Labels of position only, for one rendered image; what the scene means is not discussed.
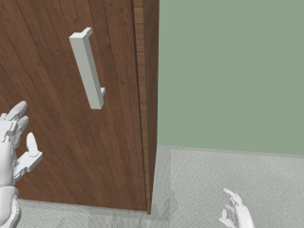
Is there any robot left hand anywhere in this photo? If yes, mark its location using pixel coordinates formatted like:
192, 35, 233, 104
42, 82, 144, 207
0, 101, 43, 187

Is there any wardrobe door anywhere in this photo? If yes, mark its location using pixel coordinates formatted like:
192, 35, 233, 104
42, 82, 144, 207
0, 0, 147, 212

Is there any handle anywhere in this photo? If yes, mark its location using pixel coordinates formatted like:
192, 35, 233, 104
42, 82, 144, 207
69, 28, 105, 109

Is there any left robot forearm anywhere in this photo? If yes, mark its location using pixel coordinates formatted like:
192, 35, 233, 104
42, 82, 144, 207
0, 186, 22, 228

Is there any robot right hand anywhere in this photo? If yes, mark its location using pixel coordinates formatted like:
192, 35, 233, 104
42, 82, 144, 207
218, 188, 256, 228

